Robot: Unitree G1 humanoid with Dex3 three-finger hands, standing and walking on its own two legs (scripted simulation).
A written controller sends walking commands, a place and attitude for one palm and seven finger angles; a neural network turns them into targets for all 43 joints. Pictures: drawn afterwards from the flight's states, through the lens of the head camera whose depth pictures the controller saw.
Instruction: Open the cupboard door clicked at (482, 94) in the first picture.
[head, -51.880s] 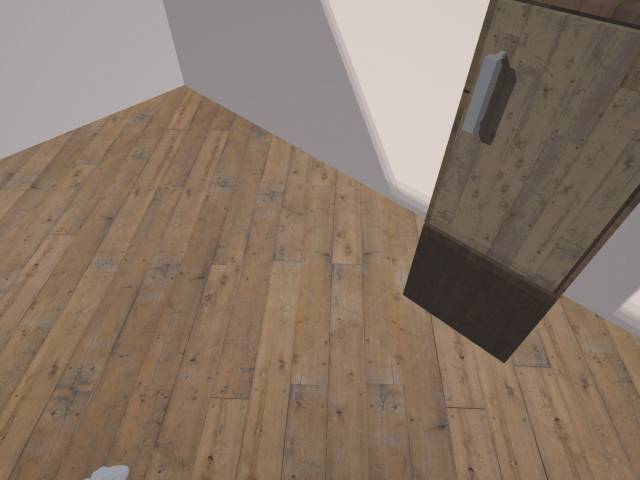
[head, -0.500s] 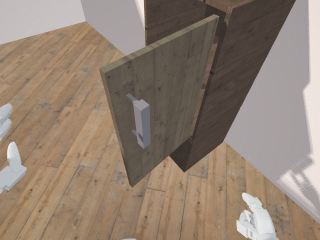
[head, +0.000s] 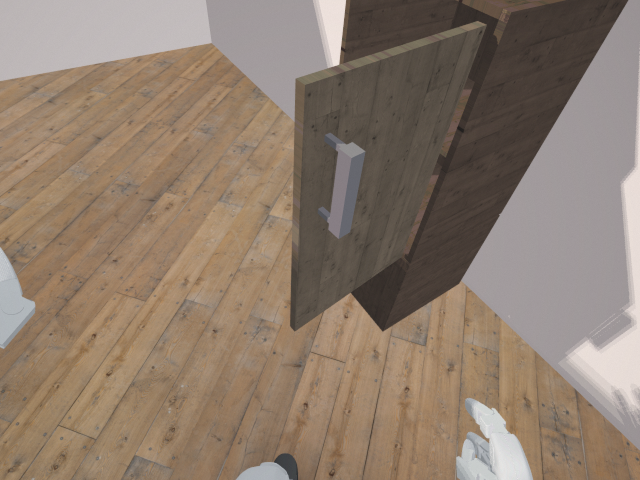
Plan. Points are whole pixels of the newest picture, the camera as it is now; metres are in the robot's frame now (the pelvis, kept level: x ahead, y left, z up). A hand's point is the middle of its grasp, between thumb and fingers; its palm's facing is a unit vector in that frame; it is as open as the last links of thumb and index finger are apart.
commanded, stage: stop stepping back and stand still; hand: left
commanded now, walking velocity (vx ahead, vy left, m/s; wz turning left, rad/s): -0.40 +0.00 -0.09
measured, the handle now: (335, 186) +0.49 +0.02 +0.10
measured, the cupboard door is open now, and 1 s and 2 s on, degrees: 96 96 96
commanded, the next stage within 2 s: let the arm hang, fingers relaxed in 0.78 s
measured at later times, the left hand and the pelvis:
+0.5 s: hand out of the picture +0.13 +0.26 +0.18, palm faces +0.30 -0.84 -0.45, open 7.5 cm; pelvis -0.09 +0.03 +0.02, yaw -6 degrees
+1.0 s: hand (61, 440) +0.15 +0.28 +0.02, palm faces +0.14 -0.89 -0.44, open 7.4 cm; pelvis -0.10 +0.06 +0.00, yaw -4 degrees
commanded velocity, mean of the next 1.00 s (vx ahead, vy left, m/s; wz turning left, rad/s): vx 0.12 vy -0.02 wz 0.00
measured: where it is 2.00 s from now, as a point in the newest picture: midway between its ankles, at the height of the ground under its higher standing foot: outside the picture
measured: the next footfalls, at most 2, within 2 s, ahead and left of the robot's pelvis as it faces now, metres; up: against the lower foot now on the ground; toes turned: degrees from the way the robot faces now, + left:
right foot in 0.10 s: -0.07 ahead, -0.10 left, +0.00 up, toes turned -4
left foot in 0.26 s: +0.06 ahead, +0.10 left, +0.00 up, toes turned -3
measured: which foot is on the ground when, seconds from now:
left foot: down 0.00-0.08, up 0.10-0.24, down 0.26-0.54, up 0.56-0.82, down 0.84-1.00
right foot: up 0.00-0.08, down 0.10-0.28, up 0.30-0.50, down 0.52-1.00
